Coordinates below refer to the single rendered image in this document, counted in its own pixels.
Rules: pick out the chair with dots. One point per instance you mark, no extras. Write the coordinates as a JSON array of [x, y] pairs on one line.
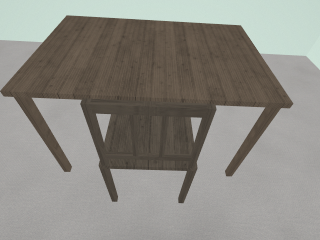
[[148, 135]]

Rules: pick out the table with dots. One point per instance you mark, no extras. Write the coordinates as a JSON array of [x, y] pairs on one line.
[[106, 58]]

